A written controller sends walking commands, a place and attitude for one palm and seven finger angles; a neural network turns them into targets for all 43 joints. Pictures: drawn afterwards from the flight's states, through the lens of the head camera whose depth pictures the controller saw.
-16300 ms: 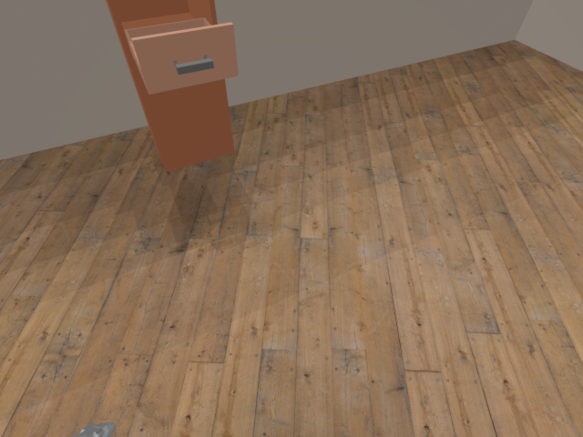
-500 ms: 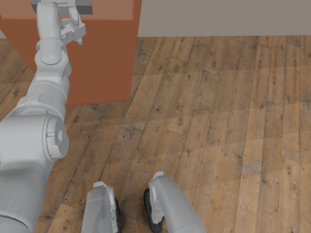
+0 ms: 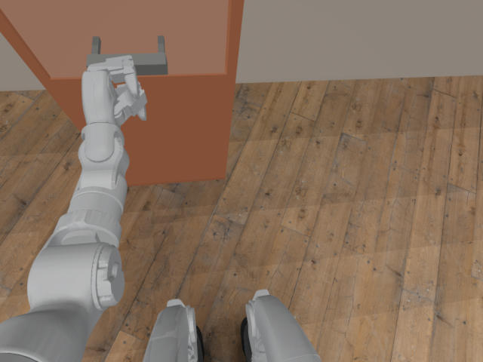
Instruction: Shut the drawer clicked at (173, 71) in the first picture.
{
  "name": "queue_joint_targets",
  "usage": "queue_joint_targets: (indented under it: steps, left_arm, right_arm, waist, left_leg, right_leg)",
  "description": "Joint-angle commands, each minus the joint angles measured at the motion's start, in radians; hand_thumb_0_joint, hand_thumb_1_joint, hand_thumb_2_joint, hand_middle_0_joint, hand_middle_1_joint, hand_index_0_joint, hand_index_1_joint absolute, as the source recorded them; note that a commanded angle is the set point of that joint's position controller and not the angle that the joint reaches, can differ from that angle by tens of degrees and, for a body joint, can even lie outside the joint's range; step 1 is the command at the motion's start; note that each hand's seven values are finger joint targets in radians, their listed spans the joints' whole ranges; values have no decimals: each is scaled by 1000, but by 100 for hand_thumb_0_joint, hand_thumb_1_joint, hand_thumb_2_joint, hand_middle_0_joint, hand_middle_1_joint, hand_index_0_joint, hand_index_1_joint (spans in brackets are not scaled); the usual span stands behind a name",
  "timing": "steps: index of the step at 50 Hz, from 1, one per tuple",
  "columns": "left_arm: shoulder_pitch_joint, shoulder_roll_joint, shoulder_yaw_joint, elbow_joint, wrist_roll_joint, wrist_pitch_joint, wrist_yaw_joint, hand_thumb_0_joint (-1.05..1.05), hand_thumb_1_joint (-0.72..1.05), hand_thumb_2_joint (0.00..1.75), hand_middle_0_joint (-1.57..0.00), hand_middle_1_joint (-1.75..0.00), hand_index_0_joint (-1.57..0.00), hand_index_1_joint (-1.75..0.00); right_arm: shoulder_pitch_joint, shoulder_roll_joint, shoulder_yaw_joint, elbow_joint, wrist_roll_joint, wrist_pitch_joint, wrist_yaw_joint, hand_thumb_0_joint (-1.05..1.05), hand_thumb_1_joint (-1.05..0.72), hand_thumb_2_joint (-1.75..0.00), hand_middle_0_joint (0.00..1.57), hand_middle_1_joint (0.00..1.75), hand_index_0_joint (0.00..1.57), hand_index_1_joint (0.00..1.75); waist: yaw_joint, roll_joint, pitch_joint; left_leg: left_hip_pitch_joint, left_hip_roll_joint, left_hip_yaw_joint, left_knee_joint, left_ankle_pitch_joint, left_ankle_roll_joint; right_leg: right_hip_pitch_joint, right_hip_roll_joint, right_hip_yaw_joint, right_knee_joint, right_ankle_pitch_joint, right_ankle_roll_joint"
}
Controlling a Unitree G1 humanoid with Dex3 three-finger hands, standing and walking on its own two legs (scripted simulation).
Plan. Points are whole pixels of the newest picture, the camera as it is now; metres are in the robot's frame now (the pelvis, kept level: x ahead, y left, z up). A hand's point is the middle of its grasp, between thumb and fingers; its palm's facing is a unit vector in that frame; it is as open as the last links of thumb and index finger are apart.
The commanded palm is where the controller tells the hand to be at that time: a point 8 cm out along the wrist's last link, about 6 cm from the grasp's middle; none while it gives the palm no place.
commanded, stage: draw the hand back to the body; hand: left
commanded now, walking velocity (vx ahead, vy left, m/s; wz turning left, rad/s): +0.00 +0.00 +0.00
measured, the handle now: (129, 53) +0.62 +0.13 +0.03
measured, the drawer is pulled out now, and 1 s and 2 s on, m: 0.00 0.00 0.00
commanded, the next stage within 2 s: step back with the hand held close in 1.28 s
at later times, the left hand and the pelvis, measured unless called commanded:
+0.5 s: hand (55, 176) +0.35 +0.16 +0.15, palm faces +0.02 -0.99 -0.15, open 3.3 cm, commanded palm +0.31 +0.22 +0.17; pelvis +0.03 +0.00 +0.09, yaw +2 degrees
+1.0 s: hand out of the picture +0.22 +0.24 +0.26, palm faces +0.37 -0.87 -0.33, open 3.3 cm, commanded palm +0.17 +0.28 +0.28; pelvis +0.03 +0.01 +0.12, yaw +3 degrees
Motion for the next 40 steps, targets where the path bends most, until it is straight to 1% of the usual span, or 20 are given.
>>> queue_joint_targets:
  steps: [1, 3, 4, 6, 8, 10, 13, 15, 18, 20, 21, 22, 23, 24, 25, 26, 30, 34, 37, 40]
  left_arm:
    - [-78, 132, -31, -469, -63, -17, -38, 0, 90, 90, -140, -160, -140, -160]
    - [7, 91, -72, -555, -96, 29, -56, 0, 90, 90, -140, -160, -140, -160]
    - [31, 96, -67, -592, -110, 44, -56, 0, 90, 90, -140, -160, -140, -160]
    - [56, 91, -77, -689, -125, 43, -55, 0, 90, 90, -140, -160, -140, -160]
    - [103, 48, -126, -726, -133, 34, -62, 0, 90, 90, -140, -160, -140, -160]
    - [154, 36, -155, -717, -132, 31, -74, 0, 90, 90, -140, -160, -140, -160]
    - [269, 26, -174, -728, -140, 48, -109, 0, 90, 90, -140, -160, -140, -160]
    - [343, 38, -171, -810, -156, 65, -132, 0, 90, 90, -140, -160, -140, -160]
    - [482, 37, -159, -870, -189, 105, -153, 0, 90, 90, -140, -160, -140, -160]
    - [538, 47, -151, -919, -202, 129, -162, 0, 90, 90, -140, -160, -140, -160]
    - [601, 118, -197, -971, -98, 187, -92, 0, 90, 90, -140, -160, -140, -160]
    - [608, 86, -208, -1029, -93, 224, -55, 0, 90, 90, -140, -160, -140, -160]
    - [630, 87, -214, -1052, -83, 254, -30, 0, 90, 90, -140, -160, -140, -160]
    - [636, 108, -199, -1066, -76, 278, -6, 0, 90, 90, -140, -160, -140, -160]
    - [631, 134, -179, -1089, -75, 295, 10, 0, 90, 90, -140, -160, -140, -160]
    - [641, 135, -175, -1121, -71, 309, 22, 0, 90, 90, -140, -160, -140, -160]
    - [707, 127, -182, -1227, -66, 349, 46, 0, 90, 90, -140, -160, -140, -160]
    - [845, 91, -197, -1324, -62, 377, 51, 0, 90, 90, -140, -160, -140, -160]
    - [944, 110, -157, -1368, -64, 389, 50, 0, 90, 90, -140, -160, -140, -160]
    - [1028, 148, -94, -1432, -66, 389, 49, 0, 90, 90, -140, -160, -140, -160]
  right_arm:
    - [175, -159, -67, -118, 40, -3, -12, 0, -90, -90, 20, 30, 20, 30]
    - [155, -156, -67, -131, 60, -8, -22, 0, -90, -90, 20, 30, 20, 30]
    - [145, -158, -67, -130, 67, -14, -31, 0, -90, -90, 20, 30, 20, 30]
    - [124, -155, -67, -131, 74, -32, -49, 0, -90, -90, 20, 30, 20, 30]
    - [105, -149, -64, -121, 77, -52, -58, 0, -90, -90, 20, 30, 20, 30]
    - [87, -152, -61, -114, 82, -66, -66, 0, -90, -90, 20, 30, 20, 30]
    - [52, -152, -57, -128, 86, -74, -71, 0, -90, -90, 20, 30, 20, 30]
    - [24, -151, -58, -159, 93, -82, -73, 0, -90, -90, 20, 30, 20, 30]
    - [-28, -144, -47, -195, 100, -92, -79, 0, -90, -90, 20, 30, 20, 30]
    - [-57, -145, -40, -219, 104, -103, -85, 0, -90, -90, 20, 30, 20, 30]
    - [-142, -123, -41, -236, 110, -63, -108, 0, -90, -90, 20, 30, 20, 30]
    - [-153, -113, -36, -259, 110, -53, -123, 0, -90, -90, 20, 30, 20, 30]
    - [-172, -114, -28, -259, 109, -47, -135, 0, -90, -90, 20, 30, 20, 30]
    - [-186, -113, -22, -257, 108, -42, -148, 0, -90, -90, 20, 30, 20, 30]
    - [-205, -116, -18, -255, 107, -42, -160, 0, -90, -90, 20, 30, 20, 30]
    - [-222, -109, -11, -253, 106, -44, -170, 0, -90, -90, 20, 30, 20, 30]
    - [-261, -101, 8, -236, 100, -74, -188, 0, -90, -90, 20, 30, 20, 30]
    - [-275, -95, 20, -221, 86, -109, -184, 0, -90, -90, 20, 30, 20, 30]
    - [-283, -98, 19, -207, 76, -124, -179, 0, -90, -90, 20, 30, 20, 30]
    - [-299, -99, 16, -195, 67, -136, -176, 0, -90, -90, 20, 30, 20, 30]
  waist:
    - [75, 68, -735]
    - [68, -10, -630]
    - [65, -44, -587]
    - [69, -26, -556]
    - [65, -5, -480]
    - [62, -3, -392]
    - [88, 21, -347]
    - [114, 64, -374]
    - [138, -12, -299]
    - [147, -24, -265]
    - [188, -34, -268]
    - [166, -42, -225]
    - [176, -15, -191]
    - [172, -51, -154]
    - [176, -73, -140]
    - [178, -52, -122]
    - [195, 0, -81]
    - [207, 7, -26]
    - [218, -46, 17]
    - [231, -40, 51]
  left_leg:
    - [558, -24, -27, -194, 674, -7]
    - [544, -26, -18, -242, 622, 2]
    - [534, -25, -15, -261, 587, 6]
    - [582, -26, -12, -291, 576, 6]
    - [632, -23, -15, -320, 568, 2]
    - [664, -22, -18, -345, 549, 2]
    - [726, -22, -26, -389, 574, -3]
    - [793, -23, -28, -410, 634, -3]
    - [787, -22, -28, -461, 612, -3]
    - [784, -26, -27, -487, 578, 2]
    - [844, -27, -16, -559, 552, -2]
    - [863, -24, -12, -589, 516, 0]
    - [874, -24, -12, -618, 488, 0]
    - [883, -20, -17, -640, 470, 3]
    - [897, -22, -19, -662, 453, 6]
    - [928, -21, -19, -685, 454, 7]
    - [1051, -16, -35, -769, 467, 5]
    - [1133, -8, -50, -833, 531, -1]
    - [1143, -6, -47, -869, 532, 0]
    - [1146, -8, -40, -892, 533, -1]
  right_leg:
    - [608, -8, 57, -200, 761, 13]
    - [663, -7, 57, -259, 764, 21]
    - [683, -7, 59, -281, 755, 25]
    - [693, -11, 60, -308, 734, 28]
    - [670, -11, 52, -337, 686, 27]
    - [643, -10, 47, -365, 634, 23]
    - [661, -12, 34, -395, 614, 18]
    - [701, -16, 31, -409, 638, 13]
    - [762, -19, 21, -447, 644, 16]
    - [791, -20, 20, -465, 631, 15]
    - [858, -47, 72, -530, 591, 14]
    - [869, -50, 67, -566, 570, 17]
    - [889, -55, 67, -591, 542, 15]
    - [899, -55, 64, -617, 524, 15]
    - [922, -53, 69, -644, 508, 16]
    - [933, -55, 68, -664, 504, 15]
    - [976, -52, 55, -741, 464, 6]
    - [1020, -52, 40, -791, 492, 5]
    - [1059, -52, 39, -829, 498, 7]
    - [1087, -50, 41, -863, 499, 5]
